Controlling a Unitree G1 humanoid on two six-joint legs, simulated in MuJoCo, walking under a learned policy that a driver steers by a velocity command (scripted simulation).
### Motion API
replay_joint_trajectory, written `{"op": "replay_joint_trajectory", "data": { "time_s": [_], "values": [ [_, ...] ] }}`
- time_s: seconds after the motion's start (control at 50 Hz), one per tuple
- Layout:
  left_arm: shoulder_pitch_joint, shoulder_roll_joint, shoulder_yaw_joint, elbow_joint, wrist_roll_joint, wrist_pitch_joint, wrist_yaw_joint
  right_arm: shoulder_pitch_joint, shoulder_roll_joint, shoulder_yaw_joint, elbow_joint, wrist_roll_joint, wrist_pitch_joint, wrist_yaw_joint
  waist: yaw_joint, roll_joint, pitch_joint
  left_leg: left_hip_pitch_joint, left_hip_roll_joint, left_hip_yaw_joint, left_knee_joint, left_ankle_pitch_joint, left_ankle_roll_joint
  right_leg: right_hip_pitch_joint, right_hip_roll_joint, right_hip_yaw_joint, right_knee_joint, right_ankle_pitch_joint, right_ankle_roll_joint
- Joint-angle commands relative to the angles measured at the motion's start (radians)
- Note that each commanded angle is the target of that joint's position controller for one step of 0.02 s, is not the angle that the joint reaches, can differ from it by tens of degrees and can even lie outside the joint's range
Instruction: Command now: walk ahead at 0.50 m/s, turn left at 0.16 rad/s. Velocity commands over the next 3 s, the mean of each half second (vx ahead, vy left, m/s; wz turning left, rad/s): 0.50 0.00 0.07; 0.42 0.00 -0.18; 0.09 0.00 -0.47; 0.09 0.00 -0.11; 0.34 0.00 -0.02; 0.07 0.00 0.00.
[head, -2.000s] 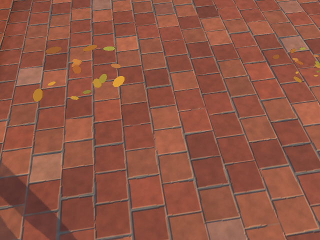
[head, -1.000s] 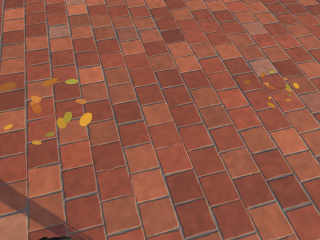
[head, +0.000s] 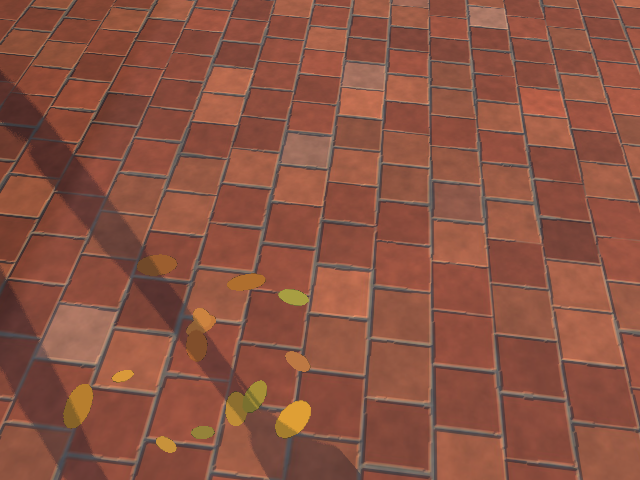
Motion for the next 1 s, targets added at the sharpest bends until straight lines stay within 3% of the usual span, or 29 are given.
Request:
{"op": "replay_joint_trajectory", "data": {
  "time_s": [0.02,0.08,0.12,0.16,0.18,0.2,0.22,0.24,0.26,0.28,0.3,0.32,0.36,0.4,0.52,0.62,0.68,0.7,0.72,0.74,0.76,0.78,0.8,0.82,0.84,0.88,0.9,0.94,1.0],
  "values": [
    [-0.114,0.040,0.000,-0.080,-0.009,-0.018,-0.011,0.041,-0.173,-0.042,-0.030,0.004,-0.012,-0.009,-0.035,0.107,0.005,-0.056,0.233,-0.091,-0.094,0.245,0.116,0.101,0.053,-0.050,-0.145,0.156,-0.005],
    [-0.167,0.056,0.001,-0.107,-0.012,-0.027,-0.026,0.080,-0.173,-0.043,-0.003,0.007,-0.003,-0.010,-0.048,0.111,0.031,0.076,0.290,-0.127,-0.045,0.274,0.116,0.035,0.066,-0.039,-0.213,0.097,-0.038],
    [-0.160,0.072,0.004,-0.116,-0.011,-0.033,-0.038,0.089,-0.181,-0.048,0.009,0.007,0.008,-0.017,-0.029,0.120,0.026,0.159,0.327,-0.146,0.003,0.353,0.102,0.026,0.073,-0.033,-0.241,0.013,-0.068],
    [-0.079,0.102,0.017,-0.099,-0.011,-0.036,-0.040,0.065,-0.198,-0.053,0.006,0.005,0.017,-0.023,0.022,0.149,-0.023,0.192,0.325,-0.138,0.096,0.595,0.079,0.145,0.113,-0.064,-0.248,-0.076,-0.101],
    [0.036,0.132,0.033,-0.067,-0.010,-0.036,-0.035,0.043,-0.196,-0.049,0.002,0.003,0.023,-0.023,0.088,0.144,-0.096,0.172,0.286,-0.106,0.228,0.743,0.060,0.312,0.144,-0.095,-0.268,-0.057,-0.129],
    [0.199,0.176,0.049,-0.030,0.001,-0.034,-0.028,0.034,-0.169,-0.034,-0.013,-0.005,0.024,-0.022,0.159,0.116,-0.226,0.044,0.238,-0.072,0.443,0.659,0.031,0.589,0.068,-0.026,-0.219,-0.003,-0.179],
    [0.329,0.263,0.071,-0.013,0.013,-0.030,-0.023,0.155,-0.084,-0.009,-0.028,-0.012,0.008,-0.015,0.138,-0.086,-0.390,-0.329,0.096,-0.026,0.826,0.250,-0.040,1.000,-0.176,0.356,-0.205,-0.071,-0.326],
    [0.371,0.207,0.059,0.015,-0.009,-0.021,-0.028,0.174,-0.075,0.000,-0.011,0.005,-0.009,-0.009,0.148,-0.236,-0.463,-0.552,0.006,-0.088,1.030,-0.374,-0.064,1.124,-0.272,0.695,-0.380,-0.268,-0.397],
    [0.308,0.151,0.040,0.004,-0.025,-0.018,-0.026,0.078,-0.166,-0.020,-0.034,0.029,-0.022,-0.003,0.163,-0.131,-0.299,-0.668,0.076,-0.126,1.101,-0.345,-0.050,1.019,-0.237,0.611,-0.422,-0.429,-0.338],
    [0.227,0.122,0.030,-0.016,-0.017,-0.012,-0.021,-0.014,-0.175,-0.020,-0.063,0.036,-0.028,-0.001,0.145,-0.054,-0.174,-0.683,0.133,-0.082,1.071,-0.252,-0.042,0.858,-0.200,0.474,-0.448,-0.424,-0.297],
    [0.164,0.102,0.020,-0.023,-0.004,-0.010,-0.023,-0.058,-0.165,-0.021,-0.074,0.020,-0.028,-0.003,0.110,0.006,-0.076,-0.655,0.175,-0.055,0.997,-0.182,-0.044,0.694,-0.162,0.376,-0.486,-0.333,-0.283],
    [0.130,0.078,0.012,-0.030,0.008,-0.014,-0.024,-0.049,-0.161,-0.028,-0.070,0.007,-0.021,-0.006,0.074,-0.009,-0.050,-0.594,0.210,-0.059,0.931,-0.133,-0.047,0.599,-0.129,0.313,-0.511,-0.251,-0.270],
    [0.115,0.077,0.010,-0.024,0.007,-0.020,-0.027,0.005,-0.123,-0.023,-0.054,0.005,-0.004,-0.008,0.037,-0.039,-0.045,-0.518,0.231,-0.048,0.869,-0.101,-0.061,0.512,-0.092,0.230,-0.559,-0.153,-0.274],
    [0.127,0.104,0.017,-0.010,0.001,-0.026,-0.023,-0.015,-0.105,-0.017,-0.064,-0.001,0.005,-0.013,0.030,-0.035,-0.029,-0.539,0.244,-0.031,0.795,-0.051,-0.085,0.486,-0.087,0.162,-0.589,-0.048,-0.288],
    [0.206,0.140,0.026,0.027,-0.015,-0.009,-0.002,-0.215,-0.064,0.001,-0.115,-0.001,-0.011,-0.002,0.095,-0.008,0.000,-0.525,0.213,0.021,0.411,0.274,-0.109,0.526,-0.025,0.010,-0.602,0.043,-0.236],
    [0.292,0.154,0.031,0.070,-0.024,0.018,0.001,-0.340,-0.075,0.002,-0.164,0.011,-0.023,0.025,0.133,-0.017,0.030,-0.558,0.179,0.025,0.273,0.241,-0.082,0.690,-0.095,0.040,-0.537,0.047,-0.227],
    [0.280,0.172,0.039,0.077,-0.026,0.034,0.009,-0.292,-0.113,-0.011,-0.165,0.008,-0.031,0.034,0.081,-0.041,-0.001,-0.455,0.149,0.034,0.229,0.129,-0.041,0.750,-0.123,0.060,-0.435,0.218,-0.199],
    [0.256,0.174,0.038,0.074,-0.028,0.039,0.010,-0.193,-0.139,-0.027,-0.139,0.005,-0.034,0.031,0.016,-0.039,-0.057,-0.305,0.120,0.058,0.194,0.133,-0.019,0.730,-0.093,0.041,-0.324,0.355,-0.180],
    [0.251,0.144,0.025,0.064,-0.020,0.039,0.010,-0.031,-0.194,-0.052,-0.096,-0.003,-0.035,0.021,-0.055,-0.017,-0.172,-0.044,0.149,0.036,0.220,0.171,0.016,0.627,-0.037,0.010,-0.131,0.343,-0.151],
    [0.297,0.063,-0.001,0.032,-0.001,0.026,0.007,0.118,-0.283,-0.075,-0.079,-0.025,-0.031,0.010,-0.079,0.133,-0.338,0.340,0.392,-0.258,0.256,0.160,0.114,0.305,0.070,-0.046,0.229,0.027,-0.093],
    [0.379,0.006,-0.020,0.040,-0.012,0.007,0.002,0.153,-0.281,-0.072,-0.064,-0.017,-0.022,0.013,-0.054,0.331,-0.454,0.509,0.537,-0.623,0.126,-0.007,0.204,0.049,0.182,0.021,0.464,-0.613,-0.066],
    [0.298,0.121,0.010,0.039,-0.043,-0.001,-0.001,0.133,-0.195,-0.049,-0.067,-0.009,-0.020,0.010,-0.084,0.222,-0.346,0.431,0.501,-0.570,0.083,-0.126,0.160,-0.047,0.126,0.094,0.559,-0.594,-0.073],
    [0.220,0.142,0.019,0.013,-0.052,-0.002,0.000,0.049,-0.172,-0.038,-0.076,-0.009,-0.020,0.006,-0.064,0.184,-0.197,0.274,0.480,-0.415,0.059,0.017,0.128,-0.073,0.090,0.065,0.554,-0.508,-0.071],
    [0.194,0.131,0.021,0.012,-0.039,0.003,0.007,-0.025,-0.146,-0.029,-0.082,-0.018,-0.023,0.007,-0.026,0.125,-0.131,0.137,0.443,-0.299,0.040,0.211,0.114,-0.022,0.057,0.051,0.514,-0.440,-0.058],
    [0.209,0.119,0.029,0.022,-0.029,0.017,0.013,-0.080,-0.117,-0.022,-0.083,-0.024,-0.029,0.012,0.015,0.127,-0.088,0.033,0.409,-0.190,0.024,0.389,0.102,0.041,0.036,0.053,0.472,-0.409,-0.045],
    [0.266,0.077,0.031,0.033,-0.031,0.054,0.018,-0.140,-0.100,-0.022,-0.078,-0.030,-0.040,0.013,0.070,0.151,-0.079,-0.082,0.375,-0.056,-0.001,0.572,0.100,0.142,0.029,0.035,0.443,-0.377,-0.022],
    [0.266,0.063,0.031,0.025,-0.030,0.068,0.020,-0.160,-0.110,-0.025,-0.075,-0.031,-0.043,0.008,0.084,0.153,-0.068,-0.111,0.372,-0.007,-0.013,0.627,0.107,0.142,0.035,0.024,0.427,-0.351,-0.010],
    [0.227,0.045,0.029,-0.011,-0.019,0.082,0.021,-0.173,-0.134,-0.034,-0.063,-0.030,-0.038,-0.008,0.091,0.148,-0.050,-0.127,0.370,0.067,-0.035,0.649,0.112,0.115,0.030,0.011,0.327,-0.267,0.006],
    [0.159,0.028,0.023,-0.049,-0.012,0.081,0.003,-0.177,-0.153,-0.040,-0.052,-0.025,-0.015,-0.033,0.068,0.136,-0.063,-0.108,0.342,0.167,-0.034,0.598,0.098,0.161,0.034,-0.032,0.129,-0.097,0.004]
  ]
}}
